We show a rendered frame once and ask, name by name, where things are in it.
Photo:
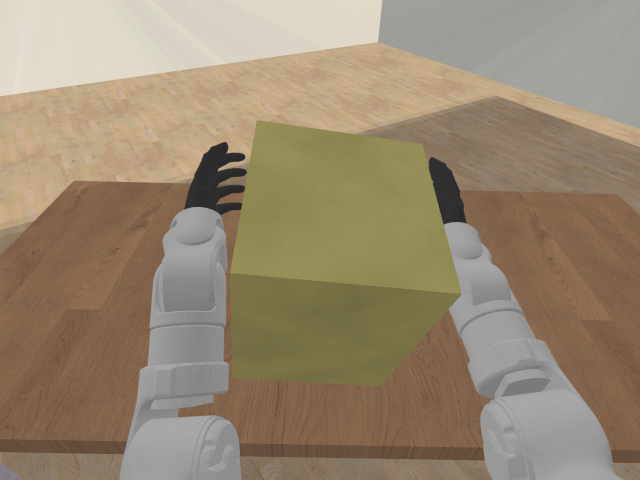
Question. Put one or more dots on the right robot upper arm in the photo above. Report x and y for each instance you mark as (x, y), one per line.
(547, 435)

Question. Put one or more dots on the robot left hand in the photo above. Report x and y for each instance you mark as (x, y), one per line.
(203, 191)

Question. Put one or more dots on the carton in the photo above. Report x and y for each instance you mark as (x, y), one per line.
(341, 263)

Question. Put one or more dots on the table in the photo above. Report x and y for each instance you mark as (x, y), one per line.
(75, 305)

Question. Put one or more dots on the robot right hand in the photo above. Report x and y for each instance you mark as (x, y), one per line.
(447, 192)

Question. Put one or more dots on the left robot forearm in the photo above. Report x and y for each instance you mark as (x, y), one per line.
(188, 313)

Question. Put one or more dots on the right robot forearm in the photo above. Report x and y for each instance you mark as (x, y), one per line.
(505, 357)

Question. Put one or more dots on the left robot upper arm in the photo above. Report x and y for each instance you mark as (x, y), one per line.
(184, 448)

